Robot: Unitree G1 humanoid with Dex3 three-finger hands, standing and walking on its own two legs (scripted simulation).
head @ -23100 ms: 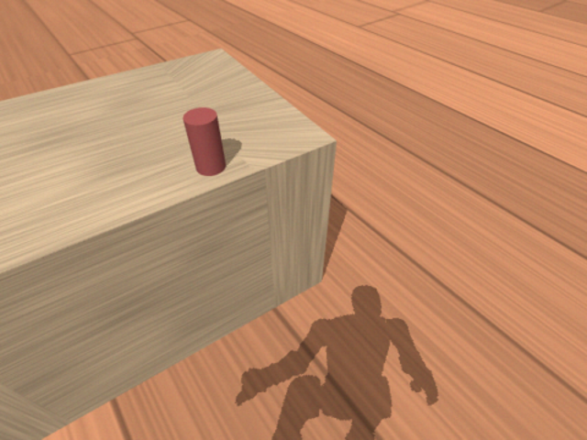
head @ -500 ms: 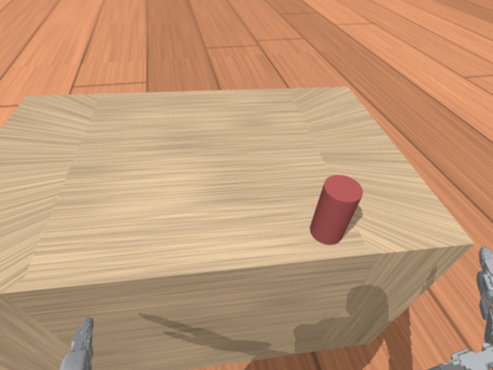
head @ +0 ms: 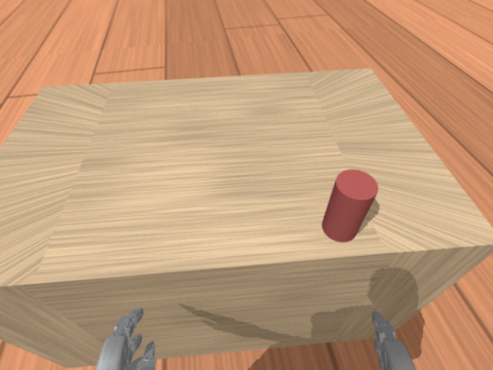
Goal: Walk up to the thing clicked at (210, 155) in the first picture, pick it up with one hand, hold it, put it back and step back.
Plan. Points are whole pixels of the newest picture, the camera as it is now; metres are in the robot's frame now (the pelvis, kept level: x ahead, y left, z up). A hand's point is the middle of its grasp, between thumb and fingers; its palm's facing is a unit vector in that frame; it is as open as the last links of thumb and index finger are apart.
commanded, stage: home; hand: right
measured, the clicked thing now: (347, 207) +0.42 -0.19 +0.00
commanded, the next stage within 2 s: none
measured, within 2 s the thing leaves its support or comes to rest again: neither
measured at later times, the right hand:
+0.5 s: hand out of the picture +0.16 -0.21 -0.13, palm faces -0.05 +0.95 -0.30, open 17.5 cm
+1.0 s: hand out of the picture +0.05 -0.27 -0.15, palm faces -0.09 +0.93 -0.37, open 17.3 cm
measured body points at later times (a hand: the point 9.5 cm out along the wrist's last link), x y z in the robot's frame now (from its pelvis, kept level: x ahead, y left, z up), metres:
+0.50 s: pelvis +0.02 +0.00 +0.00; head +0.02 +0.00 +0.45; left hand +0.13 +0.26 -0.12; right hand +0.16 -0.26 -0.10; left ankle +0.03 +0.14 -0.74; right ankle -0.01 -0.14 -0.74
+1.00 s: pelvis -0.01 -0.01 +0.00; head -0.02 +0.00 +0.45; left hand +0.02 +0.30 -0.13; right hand +0.05 -0.31 -0.12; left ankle +0.03 +0.14 -0.74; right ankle -0.01 -0.14 -0.74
